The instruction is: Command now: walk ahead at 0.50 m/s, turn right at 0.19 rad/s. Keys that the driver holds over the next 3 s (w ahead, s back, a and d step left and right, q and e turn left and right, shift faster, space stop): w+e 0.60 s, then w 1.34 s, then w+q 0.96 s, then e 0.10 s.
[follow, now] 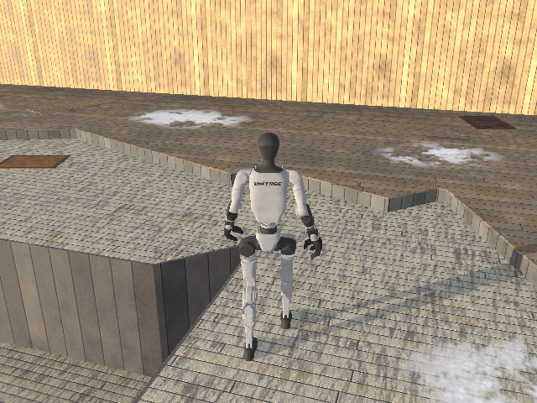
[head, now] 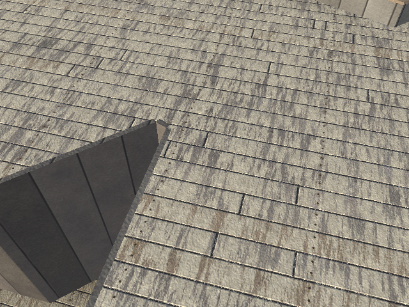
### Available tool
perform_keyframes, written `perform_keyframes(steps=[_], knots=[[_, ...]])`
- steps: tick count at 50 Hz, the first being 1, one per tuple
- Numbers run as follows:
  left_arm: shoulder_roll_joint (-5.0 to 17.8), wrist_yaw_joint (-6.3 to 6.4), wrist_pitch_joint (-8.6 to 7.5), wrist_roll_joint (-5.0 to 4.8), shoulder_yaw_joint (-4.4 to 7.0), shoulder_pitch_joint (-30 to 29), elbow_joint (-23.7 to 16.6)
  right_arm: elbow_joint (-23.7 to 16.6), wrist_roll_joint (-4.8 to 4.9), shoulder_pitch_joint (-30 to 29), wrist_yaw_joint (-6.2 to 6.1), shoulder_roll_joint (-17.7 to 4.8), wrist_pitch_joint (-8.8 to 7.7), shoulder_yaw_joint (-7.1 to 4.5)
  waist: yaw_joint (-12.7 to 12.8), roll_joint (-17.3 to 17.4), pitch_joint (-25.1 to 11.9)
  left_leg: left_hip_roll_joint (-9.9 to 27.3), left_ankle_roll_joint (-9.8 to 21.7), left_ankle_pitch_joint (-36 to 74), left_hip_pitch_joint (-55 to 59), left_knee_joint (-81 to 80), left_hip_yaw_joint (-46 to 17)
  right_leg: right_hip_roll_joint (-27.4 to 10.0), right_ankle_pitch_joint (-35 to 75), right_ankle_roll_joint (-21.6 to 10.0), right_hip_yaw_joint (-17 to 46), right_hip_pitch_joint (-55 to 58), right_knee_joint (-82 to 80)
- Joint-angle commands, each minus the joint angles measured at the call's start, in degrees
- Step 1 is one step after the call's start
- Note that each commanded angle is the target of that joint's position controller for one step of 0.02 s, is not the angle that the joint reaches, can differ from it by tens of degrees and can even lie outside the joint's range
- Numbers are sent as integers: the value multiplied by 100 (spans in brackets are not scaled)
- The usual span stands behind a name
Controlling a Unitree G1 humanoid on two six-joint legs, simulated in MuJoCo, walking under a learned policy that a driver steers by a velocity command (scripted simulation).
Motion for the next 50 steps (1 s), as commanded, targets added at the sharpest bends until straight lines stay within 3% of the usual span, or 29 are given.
perform_keyframes(steps=[1,2,3,4,5,6,7,8,9,10,12,16,22,25,26,27,28,29,30,31,32,34,35,36,39,42,47,48,50], knots=[[973,-32,-66,1,352,740,-90,-257,-21,-78,-62,-833,54,-192,622,586,-582,1379,567,5109,77,1435,-58,262,-179,-445,-186,1363,-234],[1225,-30,-43,51,413,1586,49,-352,-99,25,-85,-664,73,-114,854,6,-1307,1037,383,3895,-810,3010,210,-460,116,-773,909,2852,-208],[1631,-81,-25,61,527,2094,208,-406,-49,706,-27,-257,-25,-18,597,-1524,-1766,7,-141,555,-3131,5116,375,-1586,-852,-1791,3584,4704,-792],[1133,-114,-26,-72,396,2086,254,-439,16,417,11,-518,-151,-18,741,-1203,-1661,69,-45,-1031,-4090,5646,-213,-1656,-2254,-1720,4538,4932,-1510],[901,-101,-28,-49,310,1646,140,-625,155,-158,56,-728,-252,-70,746,-739,-809,386,73,-624,-4510,5732,-289,-1537,-2468,-1437,3925,4274,-1643],[785,-92,-2,27,265,1278,26,-720,118,-643,48,-677,-304,-50,686,-22,-392,614,159,-193,-4311,5390,-163,-1269,-2075,-1218,3253,3506,-1745],[808,-68,2,65,273,1078,0,-786,6,-767,40,-613,-344,-65,531,42,-115,752,110,81,-4268,5011,-98,-1171,-1472,-1275,2933,2984,-1801],[667,-63,-26,77,223,1114,-10,-801,-126,-827,16,-664,-356,-102,495,49,-116,859,89,229,-3823,4669,-73,-888,-159,-1126,2454,2689,-1750],[696,-39,-9,85,226,1046,-14,-828,-116,-621,17,-534,-322,-116,283,-226,-291,866,4,362,-3737,4422,-79,-837,-110,-1201,2377,2711,-1801],[765,-6,-1,65,253,1027,-54,-791,-111,-563,-9,-503,-276,-115,267,-138,-308,892,-70,382,-3655,4246,-50,-785,-81,-1246,2300,2564,-1910],[894,89,-2,19,292,1163,-43,-869,-105,-754,-54,-430,-196,-108,305,-124,-182,853,-292,588,-3777,3756,48,-765,400,-1345,2084,2382,-1984],[920,261,142,-29,334,1512,-2,-1160,-154,-1557,-55,-231,-205,-64,522,-180,5,668,-507,2035,-3832,2449,67,-459,460,-1047,1734,2145,-1950],[903,356,312,-89,372,1869,17,-1510,-35,-2435,86,-160,-309,-23,775,-319,93,333,-518,2462,-3327,1176,42,-435,197,-904,2010,2315,-1502],[896,432,421,-36,396,1717,-126,-1512,38,-2157,159,-337,-415,-88,542,-417,-48,306,-361,1904,-2776,789,-60,-519,296,-803,2498,2593,-928],[893,424,429,-41,397,1522,-227,-1425,49,-1777,155,-448,-451,-134,315,-459,-187,292,-212,2004,-2250,540,0,-436,655,-724,2509,2547,-613],[787,378,400,-11,364,1357,-368,-1355,-5,-1186,115,-618,-467,-231,28,-348,-595,489,-3,2112,-1213,445,30,-143,991,-559,2303,2215,112],[496,327,362,84,256,1221,-541,-1280,-120,-209,60,-952,-462,-322,-400,163,-1461,1489,438,1922,476,725,-905,192,189,-374,1896,1339,1684],[50,300,315,28,107,2164,-674,-1149,-188,250,59,-1340,-412,-399,4,1866,-2084,2879,1488,1630,2257,523,-3357,1045,-3214,6,1212,-694,3412],[606,268,319,-86,165,2276,-542,-1125,-78,261,81,-902,-371,-319,-53,1743,-1903,3063,1562,54,2056,257,-4206,461,-3273,92,1189,-1516,4406],[949,244,351,-75,263,1699,-563,-1193,-43,-3,74,-453,-333,-198,-200,971,-1065,2679,1251,-289,1260,105,-3326,270,-2662,133,1145,-1683,4678],[910,229,368,9,276,1268,-667,-1161,-69,-276,91,-361,-285,-131,-122,475,-521,2391,1039,113,383,-25,-2547,124,-2200,161,971,-1539,4591],[648,157,362,73,279,1058,-792,-1039,-130,-505,154,-207,-264,-29,163,463,-45,1855,817,839,-782,-418,-1620,-89,-1809,149,948,-1035,4133],[553,140,383,18,264,1233,-820,-999,-115,-601,166,-277,-298,-44,328,827,-11,1793,845,1012,-1148,-560,-1372,-148,-1752,170,904,-768,3898],[494,142,411,17,245,1302,-777,-959,-73,-644,186,-252,-332,-47,355,868,14,1757,911,1296,-1326,-640,-1151,-163,-1725,237,829,-661,3708],[381,144,426,94,176,787,-941,-821,-57,-546,174,-569,-361,-121,319,709,68,1821,1070,2014,-1376,-812,-681,-292,-1200,323,727,-760,2700],[266,46,339,145,75,312,-977,-745,-10,-398,141,-764,-278,-157,140,624,-10,1668,946,2192,-1423,-826,-158,-347,-423,321,404,-265,1444],[466,-17,202,56,100,-423,-1192,-454,71,232,102,-1040,-127,-195,-150,668,197,1898,758,1715,-970,-661,-213,-156,-477,198,131,17,390],[536,-27,179,63,129,-378,-1217,-441,63,256,107,-1066,-90,-192,-89,707,148,1950,723,1857,-854,-494,-254,-72,-615,111,66,184,243],[743,-20,143,74,259,360,-1025,-416,106,211,101,-1053,-18,-162,362,656,-242,1761,485,2768,-915,351,13,211,-600,-104,-184,1428,-335]])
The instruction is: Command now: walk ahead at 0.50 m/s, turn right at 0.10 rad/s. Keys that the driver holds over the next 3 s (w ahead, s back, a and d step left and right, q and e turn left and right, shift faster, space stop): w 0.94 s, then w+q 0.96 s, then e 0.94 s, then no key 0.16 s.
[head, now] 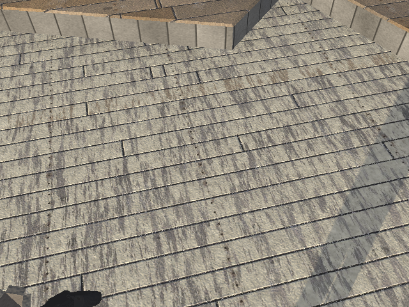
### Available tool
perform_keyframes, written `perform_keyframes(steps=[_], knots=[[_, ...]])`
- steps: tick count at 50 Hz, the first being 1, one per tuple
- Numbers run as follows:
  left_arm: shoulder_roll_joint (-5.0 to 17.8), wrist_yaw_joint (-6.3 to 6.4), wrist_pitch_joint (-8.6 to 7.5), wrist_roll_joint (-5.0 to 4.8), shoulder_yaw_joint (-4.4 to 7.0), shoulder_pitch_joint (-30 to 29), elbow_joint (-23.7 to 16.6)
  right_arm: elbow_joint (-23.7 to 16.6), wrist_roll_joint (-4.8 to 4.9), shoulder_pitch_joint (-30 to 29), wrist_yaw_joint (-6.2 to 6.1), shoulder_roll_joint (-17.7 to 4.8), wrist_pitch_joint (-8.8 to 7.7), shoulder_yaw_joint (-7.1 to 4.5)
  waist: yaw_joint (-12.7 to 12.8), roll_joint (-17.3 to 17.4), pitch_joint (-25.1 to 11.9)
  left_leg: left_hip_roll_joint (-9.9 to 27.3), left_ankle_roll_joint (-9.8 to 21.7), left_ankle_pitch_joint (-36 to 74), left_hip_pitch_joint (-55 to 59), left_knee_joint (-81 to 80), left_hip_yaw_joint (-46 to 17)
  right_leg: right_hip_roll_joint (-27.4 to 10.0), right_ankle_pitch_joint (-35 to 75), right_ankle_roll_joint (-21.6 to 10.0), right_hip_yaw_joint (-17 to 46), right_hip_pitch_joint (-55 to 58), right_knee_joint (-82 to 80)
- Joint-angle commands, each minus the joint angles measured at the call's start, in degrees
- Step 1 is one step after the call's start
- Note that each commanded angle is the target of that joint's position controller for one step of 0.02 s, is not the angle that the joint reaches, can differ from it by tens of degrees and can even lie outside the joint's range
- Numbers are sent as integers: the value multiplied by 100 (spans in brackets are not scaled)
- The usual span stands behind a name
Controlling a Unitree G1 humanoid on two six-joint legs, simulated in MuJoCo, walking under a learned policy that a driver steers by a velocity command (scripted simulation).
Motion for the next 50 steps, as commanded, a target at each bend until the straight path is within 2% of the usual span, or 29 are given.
perform_keyframes(steps=[1,2,3,4,5,7,8,10,11,12,15,18,21,23,24,25,26,27,28,29,30,31,32,34,36,39,43,47,50], knots=[[1013,63,-151,37,424,1282,-39,-308,8,-267,-38,-748,-6,-103,1099,394,-747,898,712,2809,-1023,1417,-403,57,69,-425,14,2607,-437],[1639,120,-131,148,564,2172,39,-552,-130,-56,-30,-254,-91,84,1317,-774,-1709,272,245,1141,-2951,3701,128,-1459,-125,-1209,2117,4739,-451],[1564,105,-106,45,541,2540,201,-551,-101,-51,-35,-255,-195,108,1414,-1507,-1970,-187,160,-1394,-4227,4950,-404,-1908,-871,-1775,3868,5084,-1244],[1234,97,-100,35,417,2276,175,-588,52,-307,10,-725,-258,-27,1378,-961,-1281,165,238,-1181,-4816,5501,-666,-1769,-1435,-1611,3433,4566,-1355],[1000,100,-92,54,339,1924,106,-652,89,-626,33,-743,-271,-21,1262,-763,-799,398,329,-670,-4852,5452,-549,-1528,-1553,-1424,2767,3908,-1431],[696,86,-108,135,225,1196,4,-650,-102,-793,-1,-655,-191,-50,872,-472,-161,709,303,42,-4256,4728,-578,-1150,-830,-1237,1974,2494,-1861],[683,87,-136,155,220,1054,5,-618,-105,-666,4,-535,-135,-32,709,-595,-99,754,255,220,-3903,4576,-581,-1103,-434,-1254,1774,2073,-2017],[752,83,-245,108,254,968,59,-599,-121,-622,-43,-391,-59,-7,560,-407,-92,757,151,630,-3709,4253,-538,-1030,384,-1308,1330,1775,-2218],[723,96,-278,123,249,1010,116,-600,-146,-716,-82,-394,-16,-21,551,-166,-87,737,143,960,-3740,4102,-538,-906,509,-1244,1094,1782,-2304],[859,111,-292,104,284,1033,179,-677,-135,-847,-77,-277,-18,35,536,-318,-3,777,117,1243,-3723,3654,-556,-974,861,-1279,947,1700,-2312],[901,156,-257,42,301,1297,348,-820,-111,-1502,-13,-170,-79,107,783,-142,162,617,158,2127,-3468,2406,-408,-715,1028,-1054,408,1744,-2360],[1067,149,-240,-50,351,1685,549,-1015,-52,-2046,77,-182,-97,137,1025,-88,271,480,234,2437,-3407,1727,-359,-876,741,-1037,405,2089,-2318],[1110,167,-156,-94,374,1907,740,-1221,-40,-2354,141,-258,-130,123,1063,-132,370,400,422,2075,-3507,1306,-410,-1097,809,-946,529,2662,-2086],[1177,195,-85,-90,402,1907,817,-1253,-59,-2254,167,-372,-164,84,946,-205,275,283,563,1687,-3233,1115,-303,-1168,1386,-843,549,2977,-1779],[1225,206,-56,-89,411,1825,825,-1204,-77,-1972,158,-470,-178,29,754,-250,78,125,658,1560,-2722,993,-137,-1091,2221,-763,456,3034,-1402],[1160,218,-33,-83,380,1790,826,-1025,-108,-1316,118,-647,-180,-83,417,-212,-363,-40,799,1618,-1713,869,43,-840,3055,-630,237,2918,-632],[934,242,-24,22,275,1774,742,-806,-153,-318,66,-957,-173,-206,6,22,-1125,447,1072,1952,-50,1125,-425,-535,2476,-414,-49,2105,745],[343,200,-123,77,60,2438,596,-699,-241,329,40,-1582,-138,-350,106,1293,-2032,1956,2057,1221,2326,927,-2989,337,75,59,-279,-320,3149],[492,149,-239,31,79,2262,700,-597,-110,613,60,-1230,-110,-267,-49,1495,-2350,2243,2261,217,2559,-7,-4569,659,-2645,93,485,-1217,4055],[914,95,-288,-114,198,1776,563,-600,-60,251,65,-980,-108,-158,-33,1055,-1438,2061,1937,-373,1959,-133,-3831,286,-2358,28,568,-1860,4478],[912,95,-303,-112,186,1319,414,-678,-66,-188,59,-808,-101,-96,103,625,-865,1879,1749,-237,1099,-223,-3139,-17,-1826,-21,383,-1881,4290],[857,111,-279,-10,192,1102,360,-707,-113,-569,84,-640,-102,-33,302,359,-403,1650,1665,222,214,-444,-2620,-206,-1435,-6,306,-1631,3889],[808,126,-219,40,218,1226,379,-732,-172,-801,106,-518,-137,7,539,539,-257,1475,1605,625,-387,-643,-2263,-384,-1151,16,369,-1194,3561],[597,151,-96,65,184,1485,488,-662,-167,-869,144,-469,-221,11,705,646,-186,1271,1627,1369,-941,-911,-1733,-420,-905,97,302,-692,3331],[518,194,-35,74,166,1344,412,-545,-161,-850,116,-644,-268,-40,772,617,-50,1266,1733,1559,-1128,-1135,-1444,-457,-473,218,297,-837,2941],[437,183,-60,99,142,762,246,-386,-136,-590,41,-698,-238,-55,611,491,131,1133,1594,1944,-936,-1216,-1009,-437,470,272,242,-1066,1934],[291,90,-162,30,92,-5,55,-180,-91,-225,-40,-896,-144,-96,325,488,277,1076,1370,1895,-724,-1201,-676,-211,1256,247,20,-756,603],[347,-44,-234,-36,99,-561,-204,29,-40,90,-92,-948,-10,-130,192,547,439,1371,1263,1882,19,-901,-787,-101,941,135,57,-880,-78],[581,-71,-328,-44,185,-304,-222,56,-24,27,-123,-1078,101,-186,447,702,284,1442,1137,2647,270,-294,-1029,97,259,-77,-19,-256,-399]])
Over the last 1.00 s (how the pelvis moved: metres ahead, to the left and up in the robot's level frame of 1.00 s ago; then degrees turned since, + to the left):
0.50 -0.13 0.00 -25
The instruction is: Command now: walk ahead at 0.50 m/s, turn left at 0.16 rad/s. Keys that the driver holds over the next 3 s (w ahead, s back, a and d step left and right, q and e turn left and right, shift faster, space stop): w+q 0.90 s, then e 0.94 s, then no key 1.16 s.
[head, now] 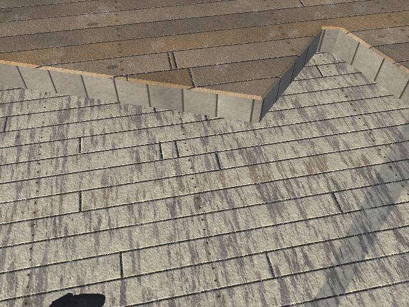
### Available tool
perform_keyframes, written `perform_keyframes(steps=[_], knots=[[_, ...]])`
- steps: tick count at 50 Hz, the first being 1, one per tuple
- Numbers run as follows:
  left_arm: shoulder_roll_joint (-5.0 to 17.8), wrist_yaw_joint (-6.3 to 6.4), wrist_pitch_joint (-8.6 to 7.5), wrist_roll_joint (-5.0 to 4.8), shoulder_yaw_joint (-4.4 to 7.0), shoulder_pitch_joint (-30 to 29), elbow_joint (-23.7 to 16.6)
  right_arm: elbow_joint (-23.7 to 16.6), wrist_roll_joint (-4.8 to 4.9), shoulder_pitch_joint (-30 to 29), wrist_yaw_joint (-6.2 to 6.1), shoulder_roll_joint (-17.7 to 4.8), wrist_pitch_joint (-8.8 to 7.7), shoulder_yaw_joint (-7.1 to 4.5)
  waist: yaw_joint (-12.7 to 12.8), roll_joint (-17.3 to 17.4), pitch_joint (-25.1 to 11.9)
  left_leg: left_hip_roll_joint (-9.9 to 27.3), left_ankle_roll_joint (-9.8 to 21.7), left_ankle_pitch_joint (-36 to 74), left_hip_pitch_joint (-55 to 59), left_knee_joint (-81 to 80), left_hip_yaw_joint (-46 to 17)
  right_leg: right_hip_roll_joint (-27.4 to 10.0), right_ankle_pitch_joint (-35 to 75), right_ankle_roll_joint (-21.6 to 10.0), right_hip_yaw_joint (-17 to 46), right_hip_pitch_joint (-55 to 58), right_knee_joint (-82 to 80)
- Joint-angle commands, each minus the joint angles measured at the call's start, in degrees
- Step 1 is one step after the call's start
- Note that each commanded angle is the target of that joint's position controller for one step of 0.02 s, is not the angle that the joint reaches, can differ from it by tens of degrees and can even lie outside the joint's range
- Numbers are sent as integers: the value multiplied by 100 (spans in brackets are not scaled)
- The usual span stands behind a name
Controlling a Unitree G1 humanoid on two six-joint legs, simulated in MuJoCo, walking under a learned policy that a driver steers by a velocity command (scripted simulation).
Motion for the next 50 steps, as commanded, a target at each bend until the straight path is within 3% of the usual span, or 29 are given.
perform_keyframes(steps=[1,2,3,4,5,6,7,8,9,11,13,18,23,26,27,28,29,30,31,32,33,34,35,36,38,41,44,46,50], knots=[[805,5,-178,13,288,278,-303,-234,28,-95,-60,-1061,45,-263,621,743,-13,1418,822,3401,-145,747,-816,255,-419,-250,-166,970,-449],[1122,56,-182,69,432,1212,-48,-277,-32,-98,-68,-847,30,-175,1018,586,-694,1099,643,3428,-721,1891,-607,78,-207,-449,-31,2495,-282],[1629,144,-147,143,553,2250,66,-459,-208,-63,-76,-394,-15,-2,1319,-386,-1726,599,379,1521,-1973,3832,-297,-1214,-32,-783,1359,4283,-64],[1799,114,-97,142,574,2331,171,-483,-26,708,-34,65,-140,122,910,-1898,-2335,-188,151,-1472,-3930,5420,-606,-2154,-1371,-1564,3829,5637,-906],[1184,130,-85,82,435,2163,92,-380,121,270,-28,-656,-200,-47,1145,-1015,-1773,155,157,-1283,-4481,5983,-1069,-1948,-2048,-1329,3593,5195,-1182],[940,161,-92,52,354,1807,76,-530,160,-266,-21,-865,-220,-122,1115,-708,-1033,403,200,-715,-4697,5968,-939,-1774,-1866,-1082,2652,4482,-1253],[824,161,-101,86,308,1424,60,-552,117,-496,-47,-774,-199,-118,923,-295,-678,647,174,-234,-4438,5746,-856,-1554,-1360,-973,2081,3737,-1423],[673,151,-117,111,277,1149,71,-568,52,-583,-54,-709,-149,-145,765,-321,-354,783,149,72,-4250,5453,-859,-1362,-993,-936,1593,3180,-1629],[594,147,-164,170,264,1041,94,-534,51,-461,-36,-601,-79,-151,617,-419,-260,893,155,303,-3877,5328,-919,-1230,-540,-844,1183,2824,-1781],[620,157,-228,160,301,857,178,-523,87,-384,-29,-392,60,-130,449,-398,-106,935,85,464,-3758,5196,-842,-1207,-167,-968,679,2477,-2095],[686,197,-256,153,338,879,272,-620,51,-602,-41,-325,144,-133,437,-238,89,938,27,803,-4014,4909,-859,-1173,269,-956,214,2444,-2201],[928,303,-176,141,415,1009,432,-873,11,-1360,110,-181,86,-71,641,-77,323,854,44,2107,-4060,3260,-550,-1047,486,-827,-665,2711,-2340],[1139,339,-5,17,496,1415,641,-1274,11,-2208,280,-158,79,-28,920,11,593,725,261,1948,-4220,2343,-122,-1304,847,-731,-1038,3572,-2121],[1345,367,119,-65,559,1323,646,-1408,5,-2086,338,-360,110,-129,666,-207,336,336,549,1164,-3630,2199,289,-1352,2968,-557,-1278,3974,-1312],[1426,385,165,-93,581,1263,624,-1362,10,-1746,334,-496,132,-208,436,-315,90,112,677,866,-3124,2220,451,-1322,3851,-494,-1343,4000,-725],[1463,394,212,-119,582,1147,596,-1196,31,-1030,310,-713,146,-342,1,-278,-278,-147,852,912,-2181,1980,559,-1177,4212,-376,-1464,3793,266],[1358,413,204,-91,529,1127,557,-933,35,-49,218,-1094,180,-547,-484,-46,-772,-204,1089,1213,-551,1651,242,-940,3353,-138,-1532,2864,1702],[607,368,113,193,298,1564,287,-852,67,187,111,-1772,195,-685,-72,1447,-1178,1249,1882,1073,1474,1526,-2342,-145,-1307,225,-1411,384,3834],[547,287,-134,88,192,1468,130,-1088,30,157,162,-1707,81,-592,-11,1399,-2138,2086,2675,-124,2297,426,-5064,633,-3554,279,34,-845,4959],[1023,217,-289,-169,314,716,-20,-1061,-17,49,201,-1245,1,-456,-270,758,-1556,1957,2252,-43,1968,112,-4441,285,-3062,133,444,-1437,5051],[988,212,-370,-196,294,525,-101,-1057,-8,-229,199,-1068,-56,-400,-94,575,-918,1747,2016,345,1186,123,-3654,40,-2523,14,398,-1460,4615],[941,272,-368,-25,308,479,6,-1106,5,-648,197,-828,-64,-318,167,85,-453,1434,1724,981,300,86,-2926,-198,-2124,-2,354,-1071,4094],[992,293,-325,62,350,646,11,-1199,-51,-910,166,-748,-78,-282,420,390,-356,1337,1748,1616,-323,23,-2628,-317,-1869,68,405,-640,3743],[1028,283,-249,93,372,753,31,-1275,-87,-1038,147,-690,-85,-258,536,452,-300,1216,1736,1967,-695,-90,-2457,-376,-1763,141,422,-327,3582],[876,283,-136,136,360,785,28,-1273,-59,-1017,88,-762,-109,-277,617,375,-262,1039,1720,2393,-1111,-197,-2067,-338,-1545,303,303,-122,3111],[683,300,-72,162,292,177,-189,-1176,-26,-710,-29,-939,-101,-321,436,419,-29,832,1572,2554,-1386,-231,-1726,-166,-648,520,209,-259,1964],[560,241,-108,109,227,-422,-353,-1093,2,-493,-80,-949,-54,-324,188,632,55,625,1318,1887,-1504,-160,-1622,102,319,531,210,71,699],[587,178,-149,74,216,-648,-419,-997,5,-368,-97,-934,-31,-311,97,712,127,680,1228,1904,-1425,-49,-1637,214,678,485,161,252,211],[718,23,-268,157,247,-563,-399,-787,-84,-152,-157,-753,40,-240,54,836,-9,946,1000,2987,-609,733,-1712,292,697,127,113,423,-244]])
Over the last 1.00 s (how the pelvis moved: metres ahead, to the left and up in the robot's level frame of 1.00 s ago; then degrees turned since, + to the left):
0.54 0.00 0.00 1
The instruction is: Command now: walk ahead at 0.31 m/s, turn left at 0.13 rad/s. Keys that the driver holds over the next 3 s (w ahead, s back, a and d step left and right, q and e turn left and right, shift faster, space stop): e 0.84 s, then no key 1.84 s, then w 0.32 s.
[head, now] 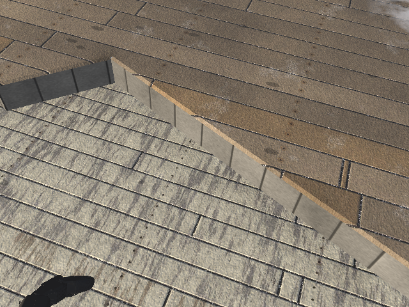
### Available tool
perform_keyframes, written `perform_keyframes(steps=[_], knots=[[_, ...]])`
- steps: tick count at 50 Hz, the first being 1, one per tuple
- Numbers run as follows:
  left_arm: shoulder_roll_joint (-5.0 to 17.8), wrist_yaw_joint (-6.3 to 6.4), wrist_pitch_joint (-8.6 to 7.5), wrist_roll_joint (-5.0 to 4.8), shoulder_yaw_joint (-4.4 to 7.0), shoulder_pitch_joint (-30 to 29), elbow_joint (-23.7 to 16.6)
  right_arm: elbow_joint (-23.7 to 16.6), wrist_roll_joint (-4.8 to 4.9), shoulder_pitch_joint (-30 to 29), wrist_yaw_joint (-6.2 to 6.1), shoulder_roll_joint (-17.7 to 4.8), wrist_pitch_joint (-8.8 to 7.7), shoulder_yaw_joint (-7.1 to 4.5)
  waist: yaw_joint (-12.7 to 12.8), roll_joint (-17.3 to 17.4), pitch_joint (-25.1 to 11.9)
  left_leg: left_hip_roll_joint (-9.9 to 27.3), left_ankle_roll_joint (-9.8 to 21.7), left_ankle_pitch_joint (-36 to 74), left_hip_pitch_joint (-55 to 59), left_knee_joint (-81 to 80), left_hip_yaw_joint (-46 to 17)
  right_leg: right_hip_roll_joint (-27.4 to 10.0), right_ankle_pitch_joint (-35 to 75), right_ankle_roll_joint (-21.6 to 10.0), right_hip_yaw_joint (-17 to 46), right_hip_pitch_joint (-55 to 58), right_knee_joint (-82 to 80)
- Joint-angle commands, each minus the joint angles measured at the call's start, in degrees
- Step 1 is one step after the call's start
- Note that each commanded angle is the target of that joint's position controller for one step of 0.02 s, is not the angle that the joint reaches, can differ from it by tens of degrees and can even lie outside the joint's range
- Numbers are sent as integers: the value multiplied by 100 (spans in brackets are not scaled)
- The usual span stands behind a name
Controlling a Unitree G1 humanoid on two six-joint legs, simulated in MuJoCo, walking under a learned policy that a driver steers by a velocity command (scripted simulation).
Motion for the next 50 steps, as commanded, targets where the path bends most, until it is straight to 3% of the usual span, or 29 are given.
perform_keyframes(steps=[1,2,3,4,5,6,7,8,9,10,12,15,20,24,25,26,27,28,29,31,35,37,43,45,46,47,48,49,50], knots=[[590,-86,-152,30,155,-139,-351,-154,-72,117,-58,-751,-4,-176,115,967,-295,1468,507,3277,154,270,-665,167,-145,-305,-220,634,-210],[667,-79,-166,50,196,242,-232,-185,-70,-52,-57,-750,1,-167,345,960,-452,1361,392,3895,204,689,-561,272,-85,-455,-355,1094,-423],[822,-64,-188,101,245,688,-110,-225,-88,-99,-53,-685,-10,-136,559,795,-776,1065,194,4151,111,1410,-343,165,859,-629,-317,1870,-536],[1176,-63,-200,203,293,1178,-87,-332,-203,243,-52,-467,-44,-46,532,35,-1611,650,-100,2714,-844,2823,-165,-756,3008,-1185,718,3565,31],[1119,-80,-103,165,265,1457,53,-127,-149,1124,-12,-285,-64,44,387,-1218,-2364,71,-591,-1386,-2240,4652,231,-1969,3767,-2284,2479,5009,-53],[841,-110,-9,-76,200,1552,73,-89,-128,1028,21,-722,-39,-17,496,-884,-2427,234,-675,-1934,-2596,5073,-14,-1907,2449,-2306,3114,4883,-443],[777,-98,71,-165,173,1124,-55,-237,-68,334,15,-923,22,-81,591,-423,-1677,435,-758,-1623,-2967,5304,29,-1653,1401,-2049,2701,4291,-591],[641,-82,178,-117,113,865,-110,-374,-168,-464,-31,-887,106,-91,700,265,-1033,509,-714,-1371,-3025,5014,276,-1211,779,-1597,2091,3468,-898],[907,-45,217,-78,177,702,-166,-517,-120,-468,-64,-822,177,-94,478,-74,-802,588,-749,-1132,-3001,4942,232,-1342,579,-1784,2200,2921,-968],[988,-10,260,-56,219,617,-185,-527,-116,-375,-104,-794,237,-92,373,-219,-703,685,-768,-1015,-2777,4590,223,-1204,283,-1777,2165,2499,-1131],[864,50,360,-24,218,541,-220,-444,-86,-266,-160,-584,247,-65,259,-364,-720,625,-754,-1002,-2284,3598,364,-733,-86,-1497,1655,2062,-1228],[1067,167,463,-87,320,706,-249,-461,-127,-445,-206,-478,231,-36,354,-378,-1053,506,-832,-544,-1991,2856,384,-741,52,-1559,1710,2014,-1187],[1067,270,667,-137,365,652,-346,-572,-93,-888,-137,-491,213,-40,477,-542,-834,385,-802,5,-1671,1948,315,-541,-1812,-1355,2054,1633,-1329],[1012,322,809,-189,355,637,-404,-510,-51,-688,-26,-533,36,-87,297,-601,-712,368,-589,715,-872,295,430,-320,-1777,-1071,2288,1572,-906],[857,332,820,-194,304,784,-401,-506,-96,-574,-39,-767,17,-157,298,-370,-771,872,-395,901,-331,-99,131,-90,-2188,-819,2112,1241,-535],[553,312,805,-158,224,977,-459,-595,-244,-650,-84,-1231,62,-246,486,834,-780,2110,187,1156,95,-401,-1079,517,-3321,-463,1284,441,640],[778,303,732,-169,306,938,-591,-599,-450,-787,-50,-1341,88,-292,514,1922,-607,2877,949,1817,-403,-673,-2134,941,-4116,-212,431,-79,1981],[1179,299,716,-115,432,1133,-455,-746,-413,-1054,-61,-1005,62,-194,573,1374,-574,2845,1050,1950,-544,-599,-1861,603,-3882,-43,561,-37,2953],[1249,300,767,-155,493,1286,-307,-801,-310,-1319,-77,-758,52,-127,672,1039,-480,2480,803,1951,-612,-485,-1251,566,-3555,49,491,-34,3339],[1020,344,912,-137,460,1422,-192,-824,-157,-1502,-100,-625,64,-68,650,934,-338,2113,599,2116,-512,-360,-565,477,-3080,270,361,-233,3950],[706,274,919,-216,331,841,-574,-708,-199,-1099,-161,-722,177,-100,298,1155,-349,2011,773,2623,18,-334,47,241,-2739,505,-55,-373,3248],[626,205,889,-162,281,681,-743,-676,-189,-991,-149,-899,240,-182,213,1240,-516,2161,843,2805,231,-234,134,67,-2896,508,-171,-111,2733],[678,56,917,-164,287,719,-918,-666,-36,-1084,-22,-1141,298,-314,225,1365,-629,2367,793,3041,-20,24,452,127,-2784,167,-661,1054,1089],[612,41,911,-127,312,1124,-790,-608,99,-1197,-12,-1082,296,-291,516,1254,-655,2221,518,2872,-272,478,650,308,-1842,-158,-793,1863,-311],[751,79,902,-100,353,1276,-750,-463,111,-901,4,-887,261,-230,549,924,-710,2020,134,2280,-757,865,908,264,-1062,-346,-527,2625,-937],[1220,159,883,-88,446,1433,-814,-527,-148,-771,46,-502,223,-101,420,-375,-966,1529,-458,365,-1930,2104,1433,-894,693,-699,1000,3743,-958],[1507,153,819,87,464,1273,-880,-800,-226,-1133,7,-387,208,-38,524,-1458,-863,901,-797,-1883,-3029,3020,1331,-2084,1569,-1857,2176,3483,-825],[1138,132,708,165,370,1316,-895,-753,-155,-1420,-44,-787,233,-156,848,-798,-961,1027,-863,-1990,-2991,3834,781,-1961,1280,-2108,1943,3208,-890],[955,131,628,165,282,1121,-811,-694,-67,-1378,-41,-837,264,-195,692,-723,-819,1058,-832,-1686,-2941,4061,658,-1621,942,-1871,1459,2985,-891]])
Over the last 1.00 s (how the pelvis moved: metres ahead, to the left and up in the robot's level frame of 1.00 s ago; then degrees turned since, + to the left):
0.53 0.10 0.00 30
